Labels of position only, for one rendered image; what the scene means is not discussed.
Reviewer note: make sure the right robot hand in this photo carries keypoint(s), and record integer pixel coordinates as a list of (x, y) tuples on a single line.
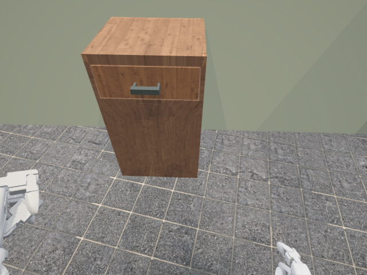
[(293, 259)]

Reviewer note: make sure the cabinet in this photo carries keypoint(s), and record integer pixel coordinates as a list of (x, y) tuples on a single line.
[(152, 137)]

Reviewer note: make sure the handle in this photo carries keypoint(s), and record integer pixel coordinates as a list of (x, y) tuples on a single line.
[(145, 90)]

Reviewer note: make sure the left robot hand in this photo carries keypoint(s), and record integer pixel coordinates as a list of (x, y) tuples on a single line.
[(21, 191)]

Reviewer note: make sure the drawer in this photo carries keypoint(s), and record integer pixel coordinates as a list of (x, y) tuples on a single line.
[(177, 82)]

